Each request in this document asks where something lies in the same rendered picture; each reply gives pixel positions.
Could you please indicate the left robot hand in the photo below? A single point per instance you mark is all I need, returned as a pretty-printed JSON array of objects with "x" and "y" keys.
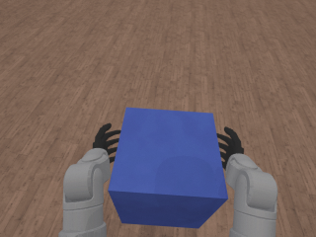
[{"x": 102, "y": 137}]

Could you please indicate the robot right forearm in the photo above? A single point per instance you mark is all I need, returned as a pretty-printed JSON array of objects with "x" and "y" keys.
[{"x": 255, "y": 198}]

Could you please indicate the right robot hand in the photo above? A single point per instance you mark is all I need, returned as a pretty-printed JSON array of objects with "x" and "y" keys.
[{"x": 234, "y": 145}]

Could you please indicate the carton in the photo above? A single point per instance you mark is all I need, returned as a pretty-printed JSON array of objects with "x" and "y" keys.
[{"x": 168, "y": 169}]

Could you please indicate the robot left forearm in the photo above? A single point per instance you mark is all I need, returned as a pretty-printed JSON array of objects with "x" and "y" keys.
[{"x": 83, "y": 195}]

